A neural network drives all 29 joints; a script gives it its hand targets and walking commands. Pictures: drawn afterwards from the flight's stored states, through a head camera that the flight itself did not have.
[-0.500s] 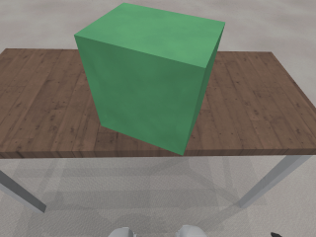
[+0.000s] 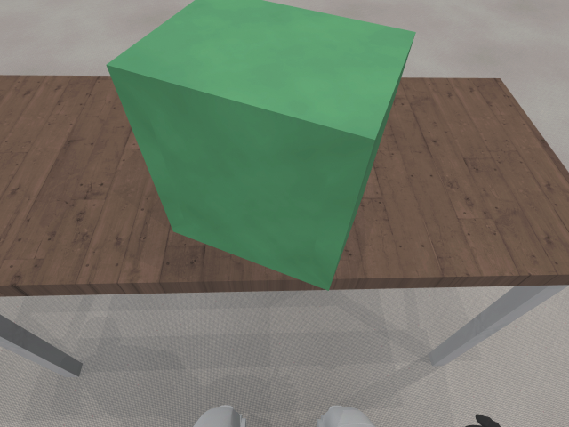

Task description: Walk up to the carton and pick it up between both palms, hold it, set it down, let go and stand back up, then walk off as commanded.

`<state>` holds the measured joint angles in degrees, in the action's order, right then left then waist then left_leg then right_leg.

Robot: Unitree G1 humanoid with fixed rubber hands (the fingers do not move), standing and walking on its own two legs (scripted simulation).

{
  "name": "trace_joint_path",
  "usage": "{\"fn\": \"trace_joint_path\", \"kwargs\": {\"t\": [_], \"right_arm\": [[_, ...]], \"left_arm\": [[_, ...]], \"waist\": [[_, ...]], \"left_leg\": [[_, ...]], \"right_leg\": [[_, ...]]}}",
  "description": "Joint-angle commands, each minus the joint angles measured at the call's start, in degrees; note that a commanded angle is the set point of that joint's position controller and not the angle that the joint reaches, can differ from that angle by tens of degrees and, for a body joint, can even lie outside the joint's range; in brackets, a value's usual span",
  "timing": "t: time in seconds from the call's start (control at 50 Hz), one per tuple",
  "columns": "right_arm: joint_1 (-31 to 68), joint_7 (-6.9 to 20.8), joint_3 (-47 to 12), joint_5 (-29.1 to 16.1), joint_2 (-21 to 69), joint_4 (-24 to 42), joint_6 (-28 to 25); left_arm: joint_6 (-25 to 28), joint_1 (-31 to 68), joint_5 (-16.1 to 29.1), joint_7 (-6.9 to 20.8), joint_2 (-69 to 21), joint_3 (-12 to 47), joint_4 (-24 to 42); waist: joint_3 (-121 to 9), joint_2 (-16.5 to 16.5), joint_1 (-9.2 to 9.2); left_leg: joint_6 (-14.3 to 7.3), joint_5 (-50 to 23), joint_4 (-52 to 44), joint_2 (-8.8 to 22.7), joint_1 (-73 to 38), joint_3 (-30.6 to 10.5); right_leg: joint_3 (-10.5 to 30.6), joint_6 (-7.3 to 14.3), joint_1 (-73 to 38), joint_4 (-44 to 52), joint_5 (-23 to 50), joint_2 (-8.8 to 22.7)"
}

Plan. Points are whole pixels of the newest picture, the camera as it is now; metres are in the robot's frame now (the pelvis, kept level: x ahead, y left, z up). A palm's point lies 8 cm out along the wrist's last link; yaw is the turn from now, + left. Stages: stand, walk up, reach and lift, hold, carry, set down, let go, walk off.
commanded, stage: walk up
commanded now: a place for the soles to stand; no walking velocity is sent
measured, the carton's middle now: (273, 149) +0.46 +0.01 +0.13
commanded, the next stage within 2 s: reach and lift in 1.72 s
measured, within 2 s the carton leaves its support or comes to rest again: neither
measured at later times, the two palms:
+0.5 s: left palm out of the picture +0.08 +0.33 -0.11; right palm out of the picture +0.07 -0.30 -0.10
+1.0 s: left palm out of the picture +0.09 +0.29 -0.11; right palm out of the picture +0.07 -0.35 -0.09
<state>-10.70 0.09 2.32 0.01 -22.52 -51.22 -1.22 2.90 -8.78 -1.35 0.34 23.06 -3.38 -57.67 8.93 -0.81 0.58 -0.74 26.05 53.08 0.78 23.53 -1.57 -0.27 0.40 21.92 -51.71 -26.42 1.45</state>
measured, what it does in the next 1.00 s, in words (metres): stands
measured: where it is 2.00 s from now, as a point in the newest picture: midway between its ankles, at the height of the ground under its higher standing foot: outside the picture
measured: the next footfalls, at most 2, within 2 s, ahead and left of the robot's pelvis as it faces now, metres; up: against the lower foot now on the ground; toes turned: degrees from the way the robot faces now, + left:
none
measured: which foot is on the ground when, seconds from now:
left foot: down 0.00-1.00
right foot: down 0.00-1.00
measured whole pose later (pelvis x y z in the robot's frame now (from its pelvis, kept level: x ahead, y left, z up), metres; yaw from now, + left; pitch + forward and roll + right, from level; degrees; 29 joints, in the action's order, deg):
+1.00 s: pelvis +0.01 -0.03 +0.00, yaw -2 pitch -5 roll +0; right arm -12.1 -0.5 2.3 0.0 -23.4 -51.2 -3.5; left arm -0.4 -9.0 -1.3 0.9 23.1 -3.4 -56.7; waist 8.6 0.9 0.6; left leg -0.3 22.6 50.6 1.9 22.7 1.2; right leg -1.3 0.8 21.9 -53.3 -29.3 1.9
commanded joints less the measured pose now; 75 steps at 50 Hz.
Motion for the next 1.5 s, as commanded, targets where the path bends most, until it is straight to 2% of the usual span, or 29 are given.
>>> {"fn": "trace_joint_path", "kwargs": {"t": [0.0,0.06,0.1,0.14,0.2,0.28,0.34,0.38,0.44,0.6,0.62,0.66,0.68,0.72,0.78,0.84,0.86,0.9,0.92,0.96,1.02,1.08,1.12,1.2,1.28,1.34,1.38,1.42,1.48], "right_arm": [[3.41,-1.44,2.89,0.21,-11.93,1.87,-1.28],[-0.01,-1.0,3.45,0.38,-12.52,0.62,-1.91],[0.27,-0.93,3.93,0.78,-15.72,0.12,-2.13],[2.43,-0.86,4.07,0.68,-17.71,1.0,-1.81],[5.06,-0.67,3.44,0.77,-15.49,1.53,-1.34],[5.85,-0.96,3.22,0.48,-12.07,2.83,-0.66],[0.46,-0.54,3.66,1.0,-12.76,0.19,-1.58],[-1.8,-0.52,4.06,1.4,-14.71,-0.14,-2.53],[-5.55,-1.14,5.7,0.99,-20.77,-0.55,-3.49],[3.42,-1.28,5.07,1.26,-19.47,2.35,-2.94],[4.34,-1.1,4.14,1.1,-16.49,2.94,-2.69],[6.4,-1.38,2.74,0.53,-10.72,4.16,-2.41],[7.26,-1.73,3.38,1.18,-13.21,4.55,-2.29],[2.75,-1.45,3.86,1.13,-15.4,3.03,-2.39],[-2.21,-0.92,4.21,0.35,-14.47,1.92,-3.25],[-8.37,-1.12,4.06,0.16,-12.35,-1.05,-3.9],[-12.49,-1.51,4.06,0.18,-12.48,-2.12,-4.23],[-10.5,-2.12,5.25,1.75,-19.66,-1.39,-4.25],[-7.49,-2.0,5.71,1.59,-22.28,-0.81,-4.04],[-1.84,-2.01,4.7,1.57,-20.08,0.73,-3.84],[4.94,-1.5,3.49,1.21,-16.11,2.18,-3.17],[5.11,-1.47,2.32,0.69,-11.87,2.56,-2.4],[2.48,-1.25,3.04,0.96,-14.27,2.68,-2.44],[-4.77,-1.12,3.34,0.12,-13.17,0.28,-3.51],[-4.81,-1.56,3.98,0.46,-18.94,0.23,-4.29],[1.88,-1.57,3.13,0.46,-16.95,1.63,-3.56],[4.63,-1.4,2.0,-0.03,-12.8,2.74,-2.82],[4.32,-1.65,2.34,0.22,-13.23,3.21,-2.39],[0.3,-1.34,2.92,0.52,-13.77,2.41,-3.21]], "left_arm": [[1.71,-1.4,0.96,-1.58,17.16,-2.75,4.11],[0.98,3.86,1.34,-1.49,14.73,-2.09,4.95],[0.47,4.4,1.69,-1.48,12.07,-1.63,5.2],[-0.12,2.71,1.33,-1.73,11.91,-1.48,5.02],[0.67,-1.48,1.18,-1.34,12.16,-1.86,2.83],[1.79,-2.79,0.46,-1.14,19.55,-3.81,3.55],[1.12,3.9,0.16,-0.93,16.34,-2.53,4.51],[0.5,7.2,1.21,-0.77,11.7,-1.62,5.38],[-0.83,5.6,0.37,-0.5,13.27,-2.46,6.53],[-0.11,-2.03,0.51,0.44,12.72,-3.9,4.3],[0.22,-4.49,0.16,0.31,13.02,-3.94,3.95],[0.91,-8.03,0.15,0.05,19.54,-5.51,3.6],[1.08,-9.34,0.27,0.01,21.13,-5.82,3.61],[0.81,-4.31,0.15,-0.22,20.79,-5.41,4.71],[0.2,-1.06,-0.37,0.21,19.03,-5.04,6.94],[-0.52,4.82,0.61,0.56,15.63,-3.57,8.59],[-1.09,7.08,0.86,0.76,13.29,-2.74,9.04],[-1.85,5.53,1.53,0.24,7.64,-1.49,9.18],[-2.21,5.85,1.08,-0.21,12.34,-2.51,8.01],[-1.37,3.09,1.3,0.18,13.15,-2.93,6.29],[-0.12,-4.25,0.71,0.41,12.02,-3.19,3.41],[0.98,-5.68,0.58,-0.14,19.18,-4.72,4.17],[0.83,-1.51,0.0,-0.07,19.64,-4.71,5.27],[0.4,3.17,0.69,-0.09,16.57,-3.19,6.84],[-0.59,5.12,1.5,0.06,10.68,-1.85,7.54],[0.13,-0.1,1.49,-0.23,11.57,-1.88,5.56],[0.98,-2.45,0.48,-0.25,15.32,-2.82,4.97],[1.02,-2.81,0.61,-0.06,19.1,-4.05,5.04],[0.74,0.56,0.26,-0.11,17.31,-3.38,6.05]], "waist": [[-14.85,5.37,-1.52],[-15.82,2.92,0.85],[-14.73,-5.25,0.63],[-12.22,-6.66,-0.31],[-12.94,-5.95,-2.37],[-12.85,8.57,-2.76],[-13.0,3.66,0.64],[-13.47,-2.2,2.23],[-11.69,-6.01,2.57],[-8.07,-8.93,-3.05],[-9.28,-4.78,-4.24],[-10.69,13.23,-5.89],[-9.73,10.04,-6.29],[-8.73,4.94,-3.27],[-10.83,9.39,-1.58],[-13.32,8.88,2.11],[-13.25,7.01,4.24],[-13.8,-11.11,3.51],[-12.25,-8.55,3.25],[-9.55,-4.15,0.57],[-9.66,-4.41,-4.17],[-11.18,7.3,-4.27],[-10.39,6.8,-2.39],[-12.68,6.42,1.26],[-16.24,-6.06,0.7],[-14.32,-3.32,-2.18],[-14.72,4.47,-3.68],[-13.04,9.08,-3.47],[-12.76,8.34,-1.66]], "left_leg": [[-1.53,-9.66,-3.95,2.24,2.63,-0.34],[-3.54,-18.14,-12.03,3.79,-8.37,-5.35],[-8.8,-16.89,-21.8,9.76,-8.93,-17.18],[-13.42,-13.88,-25.58,15.25,-6.6,-25.12],[-9.73,-14.0,-20.87,11.59,-2.0,-17.58],[-0.69,2.19,-0.68,0.04,7.1,0.73],[-2.66,-1.72,-11.2,1.54,-4.22,-2.25],[-7.31,-7.51,-23.54,8.21,-11.53,-16.79],[-14.88,-8.16,-29.43,19.82,-21.16,-35.42],[-9.84,-7.85,-23.35,14.4,-0.96,-18.33],[-7.15,-7.21,-17.3,10.88,2.37,-13.36],[0.17,2.38,6.42,-2.48,17.92,3.96],[-0.38,10.82,11.05,-1.47,22.37,0.15],[-1.18,9.83,9.62,1.61,16.0,0.31],[-1.38,9.4,0.55,1.21,8.08,1.97],[-2.14,-7.08,-14.08,-0.08,-8.9,4.79],[-2.04,-8.54,-19.64,-0.75,-16.21,2.97],[-9.32,0.51,-32.69,16.33,-19.84,-31.96],[-13.38,8.83,-34.28,19.38,-15.04,-37.02],[-15.55,-1.1,-30.4,19.93,-10.0,-30.18],[-8.15,-7.5,-22.45,13.07,2.62,-15.46],[-0.04,3.11,0.75,-0.61,15.42,2.6],[-1.68,9.89,3.25,1.39,11.25,0.99],[-2.09,-5.42,-11.79,1.4,-2.69,1.83],[-11.34,-17.38,-23.19,14.75,-14.38,-22.35],[-10.62,-21.12,-17.78,13.36,-7.04,-16.56],[-3.37,-14.91,-6.5,4.51,4.72,-4.34],[-1.11,6.12,-0.1,0.33,12.25,2.35],[-2.45,7.58,-5.8,0.81,5.95,1.7]], "right_leg": [[22.25,13.27,-11.61,17.34,25.88,14.82],[13.59,8.04,-2.26,11.58,23.15,8.99],[3.17,2.3,0.56,1.74,15.62,1.17],[0.8,1.66,1.32,0.09,1.56,-1.08],[2.69,2.71,-5.66,8.57,7.8,0.44],[28.83,14.14,-10.74,24.91,8.91,17.45],[20.26,10.54,-1.79,18.16,10.97,12.96],[4.71,2.54,4.77,6.61,11.18,2.82],[2.95,1.71,15.92,-5.3,-12.47,-1.39],[-1.02,3.35,-2.16,6.73,-0.33,0.43],[2.33,4.53,-6.96,13.99,-1.32,1.03],[29.5,11.17,-17.82,31.02,-10.5,13.9],[39.15,16.23,-18.44,32.84,-8.46,20.52],[33.35,15.81,-12.66,31.42,-8.09,20.59],[24.2,13.92,-9.63,26.21,0.68,16.74],[13.13,9.53,-0.74,18.08,5.05,12.62],[8.75,6.76,4.96,12.11,5.95,9.35],[-0.16,0.83,16.17,-5.43,-5.9,-1.26],[4.34,1.45,13.66,-6.78,-11.47,-0.41],[2.6,1.79,9.64,-4.05,-11.41,1.45],[1.68,3.62,-6.92,10.68,0.48,1.7],[30.96,11.95,-15.55,28.78,-1.15,17.5],[30.62,14.44,-10.04,29.13,-3.88,19.38],[16.08,9.25,-5.65,18.85,16.33,12.81],[-0.22,1.47,4.34,0.6,4.96,0.99],[2.64,3.04,-1.88,9.2,8.28,2.22],[16.12,7.82,-10.69,21.03,6.96,9.36],[26.95,14.18,-15.19,24.47,11.26,18.0],[21.06,13.36,-11.9,20.61,20.47,16.38]]}}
